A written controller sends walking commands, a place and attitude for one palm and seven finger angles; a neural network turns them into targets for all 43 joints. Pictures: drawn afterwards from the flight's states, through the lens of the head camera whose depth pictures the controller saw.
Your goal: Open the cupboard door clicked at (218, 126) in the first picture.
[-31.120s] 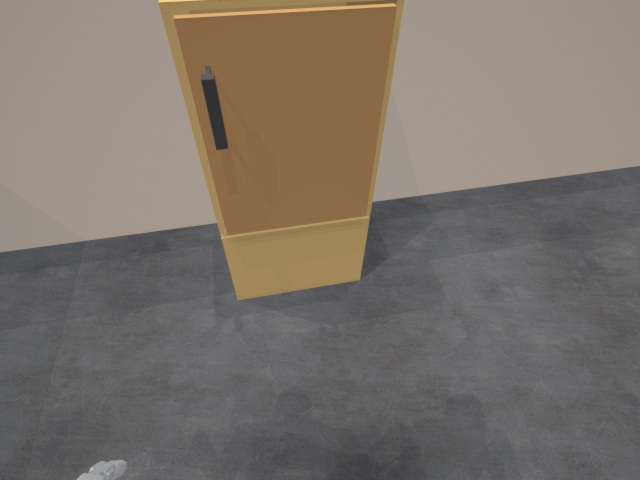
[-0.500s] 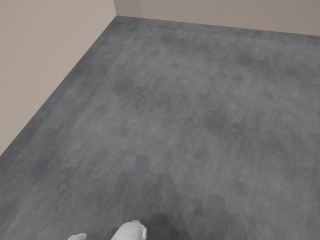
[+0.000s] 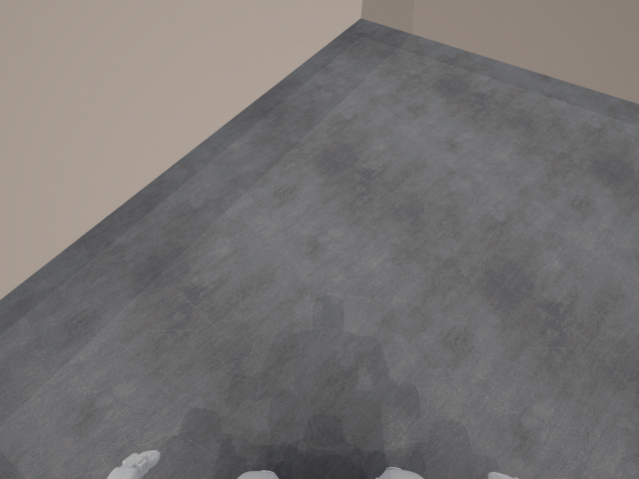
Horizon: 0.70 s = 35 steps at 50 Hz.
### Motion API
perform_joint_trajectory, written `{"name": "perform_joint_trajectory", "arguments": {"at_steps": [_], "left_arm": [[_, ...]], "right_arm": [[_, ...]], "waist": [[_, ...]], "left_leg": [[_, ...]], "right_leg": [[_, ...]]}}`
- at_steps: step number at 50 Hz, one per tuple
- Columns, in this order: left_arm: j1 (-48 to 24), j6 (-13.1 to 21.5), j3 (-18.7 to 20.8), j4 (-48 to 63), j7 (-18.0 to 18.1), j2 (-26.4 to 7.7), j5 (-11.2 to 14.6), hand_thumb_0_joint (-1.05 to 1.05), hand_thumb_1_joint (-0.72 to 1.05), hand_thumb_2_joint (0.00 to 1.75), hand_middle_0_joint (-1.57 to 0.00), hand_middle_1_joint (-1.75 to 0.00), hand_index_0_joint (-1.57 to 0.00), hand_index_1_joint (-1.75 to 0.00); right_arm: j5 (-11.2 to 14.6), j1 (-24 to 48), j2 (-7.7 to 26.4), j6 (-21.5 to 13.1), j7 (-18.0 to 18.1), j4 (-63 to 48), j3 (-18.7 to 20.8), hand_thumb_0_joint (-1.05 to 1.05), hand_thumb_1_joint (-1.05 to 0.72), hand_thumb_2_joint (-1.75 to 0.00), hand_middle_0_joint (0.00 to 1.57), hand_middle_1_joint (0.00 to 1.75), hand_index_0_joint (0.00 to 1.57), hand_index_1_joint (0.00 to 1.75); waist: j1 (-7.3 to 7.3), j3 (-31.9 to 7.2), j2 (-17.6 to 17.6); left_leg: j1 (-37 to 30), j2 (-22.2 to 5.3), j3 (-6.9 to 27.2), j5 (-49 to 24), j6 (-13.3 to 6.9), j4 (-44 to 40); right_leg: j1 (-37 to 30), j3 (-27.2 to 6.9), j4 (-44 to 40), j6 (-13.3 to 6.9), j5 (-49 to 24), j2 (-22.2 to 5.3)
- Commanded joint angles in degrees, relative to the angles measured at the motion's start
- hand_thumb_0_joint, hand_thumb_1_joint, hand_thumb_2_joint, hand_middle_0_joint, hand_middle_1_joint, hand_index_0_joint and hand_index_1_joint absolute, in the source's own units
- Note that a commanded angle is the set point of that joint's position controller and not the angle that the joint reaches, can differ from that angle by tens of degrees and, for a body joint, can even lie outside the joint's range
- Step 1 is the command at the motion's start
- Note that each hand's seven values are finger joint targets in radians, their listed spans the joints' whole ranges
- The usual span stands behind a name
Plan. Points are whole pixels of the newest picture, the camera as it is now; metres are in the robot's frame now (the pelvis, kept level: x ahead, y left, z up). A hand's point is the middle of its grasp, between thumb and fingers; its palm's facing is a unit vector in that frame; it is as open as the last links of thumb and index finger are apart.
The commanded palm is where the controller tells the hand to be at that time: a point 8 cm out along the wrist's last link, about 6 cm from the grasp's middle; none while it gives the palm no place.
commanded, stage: turn to face it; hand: left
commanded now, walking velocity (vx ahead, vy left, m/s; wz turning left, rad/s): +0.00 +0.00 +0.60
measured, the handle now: out of the picture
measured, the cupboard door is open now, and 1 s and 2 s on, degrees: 42 42 42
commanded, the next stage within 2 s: none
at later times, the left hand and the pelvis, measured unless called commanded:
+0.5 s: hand out of the picture +0.01 +0.22 -0.18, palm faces +0.33 -0.91 -0.23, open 7.4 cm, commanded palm none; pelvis +0.01 +0.00 -0.01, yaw +19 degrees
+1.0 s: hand out of the picture -0.01 +0.16 -0.15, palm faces +0.57 -0.79 -0.25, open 7.4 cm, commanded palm none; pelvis +0.04 -0.04 +0.01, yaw +37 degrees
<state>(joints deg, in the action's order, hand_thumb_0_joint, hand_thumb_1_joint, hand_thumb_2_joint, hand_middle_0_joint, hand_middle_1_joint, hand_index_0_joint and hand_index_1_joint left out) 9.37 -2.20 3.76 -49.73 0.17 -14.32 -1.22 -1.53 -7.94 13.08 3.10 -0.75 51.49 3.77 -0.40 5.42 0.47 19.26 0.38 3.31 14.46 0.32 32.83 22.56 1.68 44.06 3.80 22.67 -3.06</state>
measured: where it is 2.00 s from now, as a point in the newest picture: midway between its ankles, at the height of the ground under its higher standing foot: outside the picture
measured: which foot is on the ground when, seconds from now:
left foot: down 0.00-0.04, up 0.06-0.36, down 0.38-0.76, up 0.78-1.00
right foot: up 0.00-0.02, down 0.04-0.38, up 0.40-0.74, down 0.76-1.00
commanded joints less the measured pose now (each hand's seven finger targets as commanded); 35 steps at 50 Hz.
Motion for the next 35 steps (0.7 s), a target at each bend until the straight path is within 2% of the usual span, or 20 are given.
{"name": "perform_joint_trajectory", "arguments": {"at_steps": [1,2,3,4,6,7,10,14,17,18,19,20,21,22,23,24,26,31,34,35], "left_arm": [[9.30,2.57,2.37,2.55,1.05,-7.87,-0.36,0.00,0.90,0.90,-0.20,-0.30,-0.20,-0.30],[10.02,2.98,3.21,2.81,1.45,-12.85,-1.10,0.00,0.90,0.90,-0.20,-0.30,-0.20,-0.30],[8.79,2.99,2.52,3.23,1.63,-12.48,-0.51,0.00,0.90,0.90,-0.20,-0.30,-0.20,-0.30],[6.28,2.94,2.60,3.73,2.10,-10.50,-0.35,0.00,0.90,0.90,-0.20,-0.30,-0.20,-0.30],[1.68,2.86,1.17,4.47,1.85,-7.09,-0.21,0.00,0.90,0.90,-0.20,-0.30,-0.20,-0.30],[1.55,2.98,1.02,4.60,1.87,-6.69,-0.29,0.00,0.90,0.90,-0.20,-0.30,-0.20,-0.30],[4.44,3.08,1.37,3.37,1.89,-7.99,-0.48,0.00,0.90,0.90,-0.20,-0.30,-0.20,-0.30],[6.76,2.88,2.24,1.78,1.70,-10.09,-0.73,0.00,0.90,0.90,-0.20,-0.30,-0.20,-0.30],[5.47,2.45,2.70,1.89,1.11,-10.34,0.04,0.00,0.90,0.90,-0.20,-0.30,-0.20,-0.30],[4.98,2.20,2.54,2.67,0.85,-8.96,0.42,0.00,0.90,0.90,-0.20,-0.30,-0.20,-0.30],[3.31,1.98,1.34,5.13,0.36,-4.56,0.70,0.00,0.90,0.90,-0.20,-0.30,-0.20,-0.30],[-0.97,1.32,0.87,7.30,0.84,-4.47,0.07,0.00,0.90,0.90,-0.20,-0.30,-0.20,-0.30],[-3.59,0.98,1.00,6.63,1.28,-3.85,0.00,0.00,0.90,0.90,-0.20,-0.30,-0.20,-0.30],[-3.85,0.96,1.19,5.59,1.14,-4.01,0.17,0.00,0.90,0.90,-0.20,-0.30,-0.20,-0.30],[-2.74,0.78,1.40,4.36,0.82,-4.24,0.15,0.00,0.90,0.90,-0.20,-0.30,-0.20,-0.30],[-0.83,0.64,1.42,3.27,0.44,-4.13,0.07,0.00,0.90,0.90,-0.20,-0.30,-0.20,-0.30],[0.24,0.50,1.44,2.46,0.24,-3.84,0.13,0.00,0.90,0.90,-0.20,-0.30,-0.20,-0.30],[-1.40,0.53,1.10,3.72,0.46,-3.17,0.31,0.00,0.90,0.90,-0.20,-0.30,-0.20,-0.30],[1.36,0.99,1.03,3.68,0.65,-3.30,0.50,0.00,0.90,0.90,-0.20,-0.30,-0.20,-0.30],[2.77,1.29,1.08,3.27,0.74,-3.47,0.63,0.00,0.90,0.90,-0.20,-0.30,-0.20,-0.30]], "right_arm": [[0.82,2.83,8.75,-1.09,0.30,-6.25,3.06,0.00,-0.90,-0.90,0.20,0.30,0.20,0.30],[1.02,2.74,4.84,-1.32,-0.02,-7.51,2.36,0.00,-0.90,-0.90,0.20,0.30,0.20,0.30],[0.47,3.64,7.25,-1.19,-0.10,-7.21,2.66,0.00,-0.90,-0.90,0.20,0.30,0.20,0.30],[0.68,3.29,6.81,-0.74,-0.04,-6.71,3.03,0.00,-0.90,-0.90,0.20,0.30,0.20,0.30],[0.57,2.29,5.47,-0.18,-0.81,-4.52,2.33,0.00,-0.90,-0.90,0.20,0.30,0.20,0.30],[0.68,1.94,4.72,0.02,-1.02,-4.11,2.00,0.00,-0.90,-0.90,0.20,0.30,0.20,0.30],[0.96,4.25,3.32,0.05,-1.39,-4.05,1.23,0.00,-0.90,-0.90,0.20,0.30,0.20,0.30],[1.26,5.48,2.80,-0.62,-1.44,-4.49,0.72,0.00,-0.90,-0.90,0.20,0.30,0.20,0.30],[0.93,0.42,4.99,-1.25,-1.19,-3.41,1.13,0.00,-0.90,-0.90,0.20,0.30,0.20,0.30],[0.60,-3.69,8.67,-1.72,-1.02,-2.52,2.12,0.00,-0.90,-0.90,0.20,0.30,0.20,0.30],[0.16,-7.89,15.37,-1.92,-0.66,-2.51,3.90,0.00,-0.90,-0.90,0.20,0.30,0.20,0.30],[0.21,-12.01,17.26,-1.50,-0.08,-1.05,4.20,0.00,-0.90,-0.90,0.20,0.30,0.20,0.30],[0.16,-11.39,15.40,-1.87,0.76,-0.87,3.90,0.00,-0.90,-0.90,0.20,0.30,0.20,0.30],[0.11,-8.18,14.05,-1.95,1.35,-1.76,3.48,0.00,-0.90,-0.90,0.20,0.30,0.20,0.30],[0.08,-4.61,12.40,-2.03,1.49,-2.68,2.94,0.00,-0.90,-0.90,0.20,0.30,0.20,0.30],[0.10,-2.29,11.52,-2.28,1.53,-3.30,2.51,0.00,-0.90,-0.90,0.20,0.30,0.20,0.30],[0.09,-1.81,11.02,-2.48,1.47,-3.33,2.30,0.00,-0.90,-0.90,0.20,0.30,0.20,0.30],[-0.19,-2.74,11.75,-1.95,1.16,-2.91,2.83,0.00,-0.90,-0.90,0.20,0.30,0.20,0.30],[-0.19,-0.96,11.96,-1.44,0.98,-3.67,3.21,0.00,-0.90,-0.90,0.20,0.30,0.20,0.30],[-0.02,-0.34,11.58,-1.30,0.98,-3.84,3.31,0.00,-0.90,-0.90,0.20,0.30,0.20,0.30]], "waist": [[3.63,-8.74,-2.02],[4.41,-8.57,-18.28],[4.03,-8.51,-16.62],[2.47,-8.89,-16.59],[-0.04,-6.31,-12.17],[-0.24,-6.55,-12.52],[1.55,-6.71,-10.79],[3.01,-7.57,-13.35],[0.01,-9.11,-9.19],[-2.40,-11.99,-1.29],[-4.71,-13.34,16.60],[-6.61,-13.28,12.73],[-6.05,-12.91,13.70],[-4.69,-10.22,13.61],[-2.76,-8.32,10.86],[-1.10,-8.31,9.62],[-0.42,-7.94,7.03],[-1.07,-7.59,7.01],[-0.03,-8.11,9.20],[0.62,-8.58,8.18]], "left_leg": [[11.58,-3.96,7.98,1.79,-2.86,1.61],[19.03,4.51,-2.63,17.36,1.82,17.35],[17.29,1.52,0.06,20.77,1.37,30.28],[16.78,0.15,0.88,18.75,1.44,36.29],[15.56,-1.73,-1.35,11.64,2.79,38.61],[14.52,-2.01,-2.82,10.91,3.27,35.94],[11.01,-1.70,-6.39,11.54,3.72,23.86],[6.04,-1.06,-9.28,12.04,2.90,10.86],[-5.83,-0.23,-10.20,0.80,1.59,-3.46],[-16.17,-5.50,-3.93,-10.42,-0.90,-7.78],[-24.15,-22.19,18.46,-32.08,-9.35,-9.71],[-20.40,-26.60,20.69,-33.28,-14.73,-10.37],[-18.69,-22.88,20.42,-30.68,-13.81,-10.79],[-14.12,-20.48,17.54,-25.79,-12.52,-11.80],[-10.54,-17.28,14.08,-21.98,-10.76,-12.66],[-9.55,-15.39,11.36,-19.06,-9.50,-13.08],[-8.78,-13.65,9.73,-17.71,-8.97,-13.35],[-7.10,-12.95,13.23,-12.75,-9.54,-13.57],[-4.22,-11.73,15.21,-13.42,-9.04,-11.35],[-2.19,-10.65,15.59,-13.70,-8.31,-9.68]], "right_leg": [[-20.78,-6.05,-23.65,-2.56,-5.00,-5.80],[-22.61,-23.18,-29.42,-9.14,-9.20,-21.83],[-16.76,-22.95,-28.86,-12.92,-14.75,-25.60],[-15.19,-21.00,-27.47,-13.32,-17.72,-23.82],[-13.88,-6.84,-23.80,-10.72,-26.85,-16.49],[-14.48,-3.33,-23.05,-10.02,-30.32,-15.77],[-17.91,0.71,-21.40,-9.46,-36.38,-15.85],[-20.32,2.21,-17.91,-9.59,-39.87,-17.80],[-14.17,6.29,-10.50,-5.66,-33.34,-16.65],[-6.11,8.76,-1.31,-2.63,-24.90,-14.33],[10.36,9.82,12.68,1.86,10.93,-5.51],[12.44,2.79,20.00,0.89,17.13,-4.37],[14.39,-0.46,23.17,0.72,13.33,-4.14],[14.09,-2.05,24.64,0.83,9.40,-4.18],[12.21,-2.66,24.46,0.85,5.08,-3.99],[10.99,-2.38,23.59,1.01,2.14,-3.81],[8.68,-1.83,19.19,1.05,0.98,-2.65],[3.43,-0.85,7.09,0.68,2.25,-0.08],[-3.70,0.27,-2.87,0.00,0.99,2.18],[-8.10,0.63,-8.20,-0.27,-1.98,2.86]]}}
